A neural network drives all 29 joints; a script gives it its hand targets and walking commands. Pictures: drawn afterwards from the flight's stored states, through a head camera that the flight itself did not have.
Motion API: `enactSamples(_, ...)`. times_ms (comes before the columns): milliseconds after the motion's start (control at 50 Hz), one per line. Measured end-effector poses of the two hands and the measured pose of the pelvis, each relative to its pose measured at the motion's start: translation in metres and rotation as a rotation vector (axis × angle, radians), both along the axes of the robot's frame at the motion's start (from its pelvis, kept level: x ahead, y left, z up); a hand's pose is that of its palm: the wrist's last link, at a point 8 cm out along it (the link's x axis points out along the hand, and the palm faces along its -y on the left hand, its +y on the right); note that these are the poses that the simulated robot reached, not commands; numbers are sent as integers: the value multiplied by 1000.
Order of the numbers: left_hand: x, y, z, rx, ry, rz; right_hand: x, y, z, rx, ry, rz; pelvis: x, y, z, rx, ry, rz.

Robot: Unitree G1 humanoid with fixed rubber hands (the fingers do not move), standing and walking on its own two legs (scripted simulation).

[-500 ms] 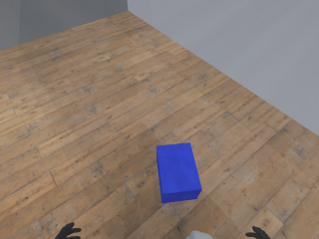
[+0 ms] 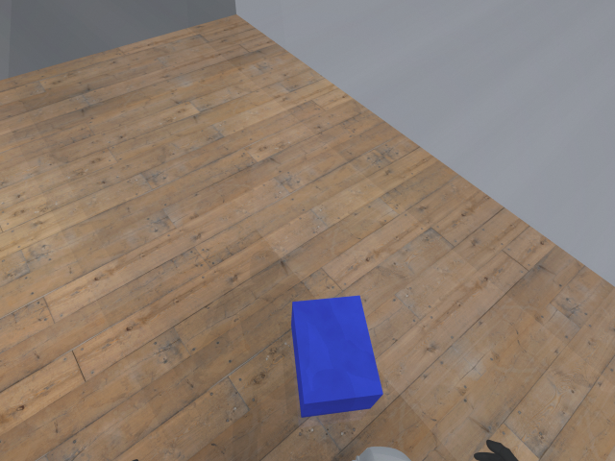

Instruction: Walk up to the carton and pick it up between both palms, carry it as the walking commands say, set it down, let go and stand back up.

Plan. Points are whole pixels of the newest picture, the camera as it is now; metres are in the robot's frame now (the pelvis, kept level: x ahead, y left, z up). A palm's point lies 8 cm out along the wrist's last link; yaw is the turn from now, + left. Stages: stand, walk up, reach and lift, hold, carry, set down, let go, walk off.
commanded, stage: walk up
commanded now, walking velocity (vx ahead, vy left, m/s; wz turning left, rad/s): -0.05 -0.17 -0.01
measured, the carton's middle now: (331, 355) +0.47 -0.09 -0.68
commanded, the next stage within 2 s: none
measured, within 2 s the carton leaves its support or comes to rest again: neither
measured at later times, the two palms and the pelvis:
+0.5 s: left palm out of the picture +0.04 +0.24 -0.14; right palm out of the picture +0.06 -0.27 -0.11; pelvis -0.03 -0.01 +0.00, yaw -1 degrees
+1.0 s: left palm out of the picture +0.02 +0.23 -0.13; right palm out of the picture +0.03 -0.28 -0.12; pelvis -0.05 -0.02 +0.00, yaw -2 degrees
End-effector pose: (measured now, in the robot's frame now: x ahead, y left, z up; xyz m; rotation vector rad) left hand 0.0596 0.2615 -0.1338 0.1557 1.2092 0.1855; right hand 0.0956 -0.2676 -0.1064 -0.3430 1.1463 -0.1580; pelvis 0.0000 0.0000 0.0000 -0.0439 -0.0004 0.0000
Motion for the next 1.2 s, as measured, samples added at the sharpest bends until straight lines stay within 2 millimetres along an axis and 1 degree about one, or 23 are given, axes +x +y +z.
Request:
enactSamples(60,20,-8,3,1,-42,-16,-3,-8,-3,6,5,-4,-2,-8,-1,7,0,-4)
enactSamples(120,26,-18,4,20,-58,-25,-5,-18,-13,25,12,-13,-3,-20,-6,28,-2,-10)
enactSamples(160,21,-25,0,34,-50,-30,-6,-25,-24,41,8,-21,-4,-28,-14,42,-7,-18)
enactSamples(200,13,-31,3,32,-32,-30,-11,-26,-25,52,20,-32,-6,-30,-11,37,-10,-24)
enactSamples(280,-2,-31,5,31,-11,-22,-16,-25,-21,53,23,-32,-11,-30,-7,35,-6,-22)
enactSamples(340,-9,-27,1,20,-6,-22,-20,-21,-19,42,12,-31,-15,-25,-9,23,-10,-23)
enactSamples(420,-13,-20,-7,-5,-18,-25,-28,-10,-12,25,-8,-36,-21,-14,-9,6,-22,-28)
enactSamples(480,-14,-18,-3,-18,-30,-22,-34,-7,-3,16,-9,-32,-26,-11,-3,-7,-24,-23)
enactSamples(520,-17,-19,-1,-22,-33,-17,-34,-7,1,12,-13,-24,-29,-11,0,-11,-20,-17)
enactSamples(600,-24,-23,2,-15,-22,-20,-37,-11,3,20,-27,-21,-35,-16,2,-3,-4,-22)
enactSamples(660,-30,-29,3,-1,-15,-25,-43,-18,-3,35,-20,-29,-38,-24,0,12,-4,-30)
enactSamples(700,-35,-34,2,16,-14,-29,-45,-23,-12,56,-20,-36,-40,-31,-5,40,-6,-35)
enactSamples(780,-46,-43,8,22,2,-33,-56,-24,-17,92,12,-47,-42,-37,-1,42,-11,-37)
enactSamples(840,-47,-42,9,22,-5,-33,-60,-23,-17,94,19,-49,-44,-35,-1,41,-13,-37)
enactSamples(940,-42,-34,5,4,-28,-36,-65,-14,-15,81,20,-54,-46,-25,-2,33,-16,-37)
enactSamples(1000,-39,-31,5,1,-36,-37,-65,-10,-14,81,13,-52,-46,-21,-1,33,-16,-36)
enactSamples(1060,-41,-31,5,2,-35,-35,-64,-8,-14,86,3,-50,-46,-22,-1,34,-16,-36)
enactSamples(1120,-41,-34,5,3,-35,-24,-68,-15,-14,66,17,-50,-46,-27,-1,32,-19,-20)
enactSamples(1160,-40,-37,6,1,-44,-8,-76,-25,-14,45,56,-44,-44,-34,-1,27,-20,2)
enactSamples(1200,-40,-45,6,-2,-47,5,-80,-37,-13,30,91,-38,-41,-44,0,22,-19,19)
